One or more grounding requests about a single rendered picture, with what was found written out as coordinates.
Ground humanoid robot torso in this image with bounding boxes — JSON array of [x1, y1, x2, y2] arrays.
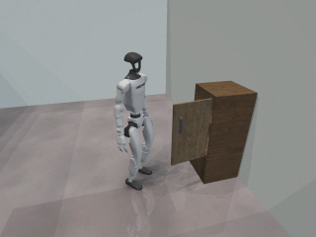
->
[[123, 72, 145, 128]]

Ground right robot hand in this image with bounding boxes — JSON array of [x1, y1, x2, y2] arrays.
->
[[117, 134, 128, 153]]

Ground robot right upper arm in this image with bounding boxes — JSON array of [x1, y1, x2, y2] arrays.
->
[[114, 80, 130, 112]]

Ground right robot thigh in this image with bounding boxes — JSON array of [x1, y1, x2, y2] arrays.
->
[[124, 122, 142, 165]]

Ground right robot forearm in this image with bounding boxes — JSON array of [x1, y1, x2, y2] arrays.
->
[[114, 106, 124, 135]]

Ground left robot forearm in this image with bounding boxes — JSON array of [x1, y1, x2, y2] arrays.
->
[[142, 96, 150, 116]]

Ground handle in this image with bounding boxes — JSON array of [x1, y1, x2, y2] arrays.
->
[[177, 117, 183, 134]]

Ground cupboard door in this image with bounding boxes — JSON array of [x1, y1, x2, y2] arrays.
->
[[171, 98, 212, 166]]

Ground robot left upper arm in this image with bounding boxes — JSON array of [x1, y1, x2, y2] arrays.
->
[[139, 73, 148, 96]]

